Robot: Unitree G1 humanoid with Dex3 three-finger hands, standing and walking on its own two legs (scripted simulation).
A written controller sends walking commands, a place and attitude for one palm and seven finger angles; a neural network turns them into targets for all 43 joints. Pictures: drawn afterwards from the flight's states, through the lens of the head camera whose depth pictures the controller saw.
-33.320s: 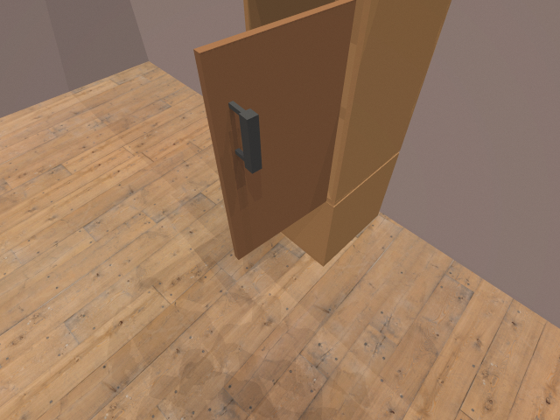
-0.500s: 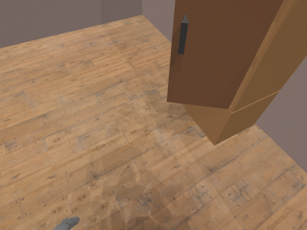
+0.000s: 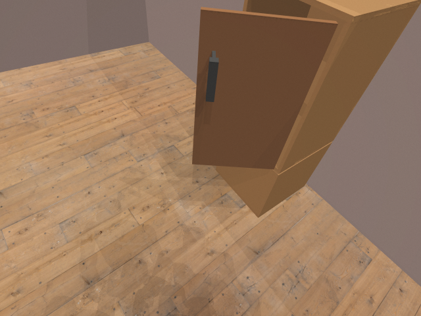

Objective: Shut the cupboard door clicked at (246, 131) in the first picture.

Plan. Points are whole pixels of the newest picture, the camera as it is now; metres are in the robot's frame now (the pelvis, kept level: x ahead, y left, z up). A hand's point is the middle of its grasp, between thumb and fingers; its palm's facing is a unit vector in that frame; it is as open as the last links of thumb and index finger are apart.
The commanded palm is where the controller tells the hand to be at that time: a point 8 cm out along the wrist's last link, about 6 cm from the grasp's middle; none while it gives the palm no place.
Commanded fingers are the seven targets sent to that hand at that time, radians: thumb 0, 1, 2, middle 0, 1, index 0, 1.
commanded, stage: take the last steps up to it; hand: left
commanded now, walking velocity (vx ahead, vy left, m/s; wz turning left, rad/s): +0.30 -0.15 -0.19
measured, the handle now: (211, 76) +0.71 +0.03 +0.09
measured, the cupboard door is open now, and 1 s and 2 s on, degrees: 54 54 54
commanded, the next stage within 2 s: come to a stop and stand still in 0.44 s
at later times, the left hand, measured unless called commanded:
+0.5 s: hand (186, 267) +0.26 +0.05 -0.17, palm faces -0.08 -0.97 -0.21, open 7.2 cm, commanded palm none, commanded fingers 0.00 0.90 0.90 -0.20 -0.30 -0.20 -0.30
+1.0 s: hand (191, 263) +0.27 +0.04 -0.16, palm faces -0.01 -0.95 -0.32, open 7.3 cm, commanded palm none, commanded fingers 0.00 0.90 0.90 -0.20 -0.30 -0.20 -0.30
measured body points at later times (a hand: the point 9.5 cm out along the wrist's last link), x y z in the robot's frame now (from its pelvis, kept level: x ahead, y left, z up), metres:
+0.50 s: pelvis +0.17 -0.12 +0.00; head +0.21 -0.13 +0.45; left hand +0.27 +0.10 -0.15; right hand +0.15 -0.37 -0.16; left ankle +0.12 +0.01 -0.66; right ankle +0.18 -0.21 -0.74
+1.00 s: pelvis +0.24 -0.16 +0.00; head +0.29 -0.20 +0.44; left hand +0.27 +0.09 -0.14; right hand +0.32 -0.41 -0.17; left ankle +0.24 -0.03 -0.70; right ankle +0.18 -0.22 -0.74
